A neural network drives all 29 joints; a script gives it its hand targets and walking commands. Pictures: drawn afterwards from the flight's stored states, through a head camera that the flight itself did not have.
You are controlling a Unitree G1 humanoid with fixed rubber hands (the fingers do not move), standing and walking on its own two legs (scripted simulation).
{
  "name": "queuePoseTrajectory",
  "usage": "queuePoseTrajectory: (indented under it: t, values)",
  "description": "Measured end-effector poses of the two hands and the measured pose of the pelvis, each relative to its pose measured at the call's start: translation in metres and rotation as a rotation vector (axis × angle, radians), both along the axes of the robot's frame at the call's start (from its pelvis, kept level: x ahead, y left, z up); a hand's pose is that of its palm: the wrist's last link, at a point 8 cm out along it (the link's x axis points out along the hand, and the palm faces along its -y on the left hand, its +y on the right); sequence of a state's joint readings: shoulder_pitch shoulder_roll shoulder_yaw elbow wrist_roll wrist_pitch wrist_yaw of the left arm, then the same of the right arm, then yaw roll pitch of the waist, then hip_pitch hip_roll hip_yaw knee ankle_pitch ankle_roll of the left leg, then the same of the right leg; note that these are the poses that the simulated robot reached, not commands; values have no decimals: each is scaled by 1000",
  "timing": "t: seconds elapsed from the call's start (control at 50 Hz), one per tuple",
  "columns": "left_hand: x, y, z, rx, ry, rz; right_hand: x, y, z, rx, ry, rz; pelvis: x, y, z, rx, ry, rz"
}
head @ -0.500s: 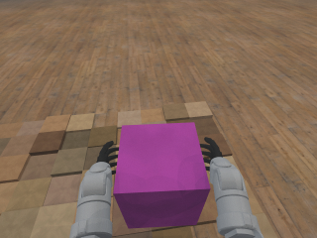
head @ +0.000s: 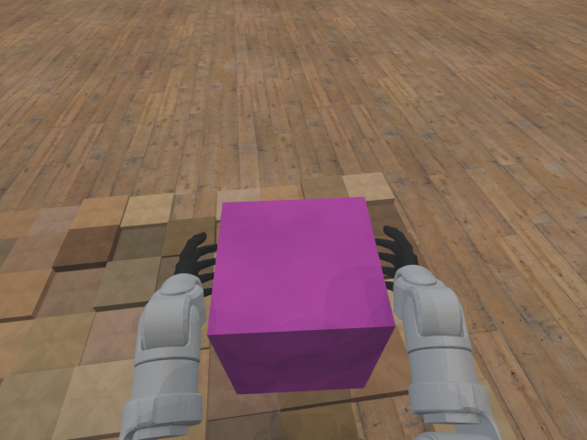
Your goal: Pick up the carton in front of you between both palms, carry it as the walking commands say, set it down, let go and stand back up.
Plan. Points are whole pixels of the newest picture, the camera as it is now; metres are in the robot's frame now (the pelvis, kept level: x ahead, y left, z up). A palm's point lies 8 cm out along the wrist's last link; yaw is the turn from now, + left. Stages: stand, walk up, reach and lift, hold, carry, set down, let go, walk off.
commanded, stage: carry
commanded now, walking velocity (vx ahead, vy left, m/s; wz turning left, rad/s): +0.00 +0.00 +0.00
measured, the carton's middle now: (297, 300) +0.32 +0.00 +0.00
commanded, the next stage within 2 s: none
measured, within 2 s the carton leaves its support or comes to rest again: neither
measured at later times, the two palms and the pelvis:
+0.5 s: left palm (184, 230) +0.36 +0.15 +0.13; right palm (400, 223) +0.36 -0.15 +0.13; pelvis +0.01 +0.00 +0.00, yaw +0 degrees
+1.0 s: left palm (182, 228) +0.37 +0.16 +0.13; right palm (391, 223) +0.37 -0.14 +0.12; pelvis +0.01 +0.01 +0.00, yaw +0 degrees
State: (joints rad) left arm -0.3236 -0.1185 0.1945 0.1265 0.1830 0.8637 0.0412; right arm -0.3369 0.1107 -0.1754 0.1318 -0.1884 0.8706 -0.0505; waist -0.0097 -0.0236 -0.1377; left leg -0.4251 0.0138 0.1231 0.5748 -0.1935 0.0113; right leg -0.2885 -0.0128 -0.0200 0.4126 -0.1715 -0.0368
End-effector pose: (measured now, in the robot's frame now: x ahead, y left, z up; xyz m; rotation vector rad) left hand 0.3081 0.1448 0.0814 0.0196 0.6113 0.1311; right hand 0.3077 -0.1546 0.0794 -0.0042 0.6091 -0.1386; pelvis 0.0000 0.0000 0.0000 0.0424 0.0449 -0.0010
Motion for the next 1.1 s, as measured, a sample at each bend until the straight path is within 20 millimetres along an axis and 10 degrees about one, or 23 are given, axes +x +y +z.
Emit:
queuePoseTrajectory:
  t: [0.52,1.1]
  values:
    - [55,4,54,20,120,-21,54,4,54,-27,121,24,6,4,0,0,-4,-2]
    - [64,12,46,-8,146,-2,62,12,44,-8,146,8,12,12,-2,-3,-8,1]
